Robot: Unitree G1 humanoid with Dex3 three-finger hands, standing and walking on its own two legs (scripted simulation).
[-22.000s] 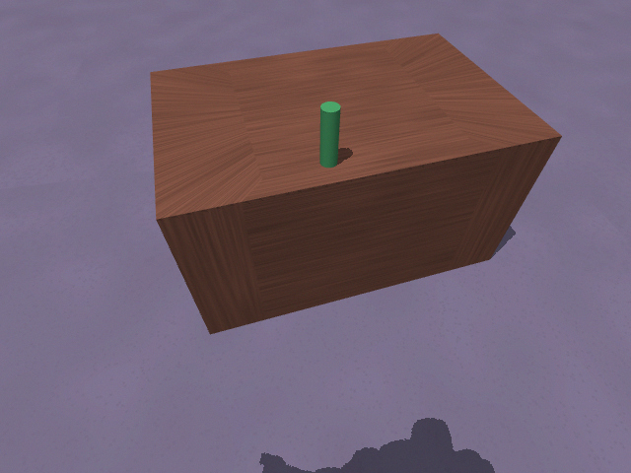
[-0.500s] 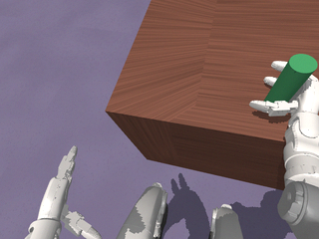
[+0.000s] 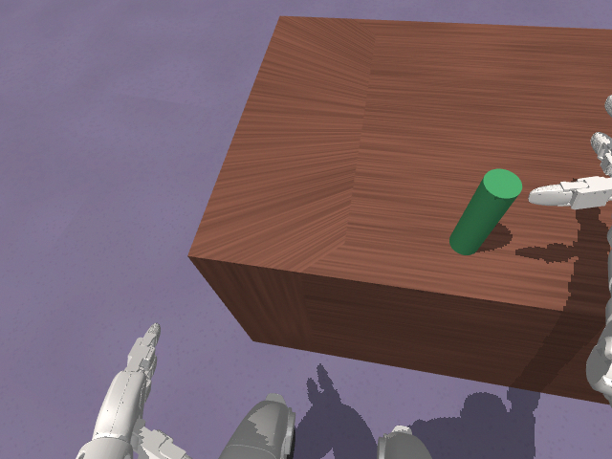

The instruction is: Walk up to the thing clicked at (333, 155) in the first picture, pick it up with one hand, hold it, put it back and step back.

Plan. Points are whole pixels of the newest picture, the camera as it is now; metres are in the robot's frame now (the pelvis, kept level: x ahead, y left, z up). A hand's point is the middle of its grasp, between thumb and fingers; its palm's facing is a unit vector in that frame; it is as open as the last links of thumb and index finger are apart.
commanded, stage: sink last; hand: right
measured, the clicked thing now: (480, 216) +0.47 -0.18 -0.02
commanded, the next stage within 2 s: home in 1.12 s
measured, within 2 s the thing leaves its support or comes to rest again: neither
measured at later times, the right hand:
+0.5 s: hand out of the picture +0.33 -0.29 +0.05, palm faces +0.29 +0.90 -0.32, open 17.5 cm
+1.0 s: hand (598, 447) +0.19 -0.24 +0.03, palm faces +0.32 +0.89 -0.33, open 17.3 cm
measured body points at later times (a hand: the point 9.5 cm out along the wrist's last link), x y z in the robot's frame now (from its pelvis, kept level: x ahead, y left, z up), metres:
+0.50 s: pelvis +0.05 -0.01 +0.04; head +0.08 -0.01 +0.49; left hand +0.21 +0.24 -0.02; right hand +0.31 -0.34 +0.07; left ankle +0.05 +0.15 -0.67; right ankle +0.00 -0.13 -0.67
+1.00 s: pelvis +0.02 +0.01 +0.03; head +0.04 +0.02 +0.48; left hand +0.19 +0.28 -0.02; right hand +0.16 -0.29 +0.05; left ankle +0.05 +0.15 -0.67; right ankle +0.00 -0.13 -0.67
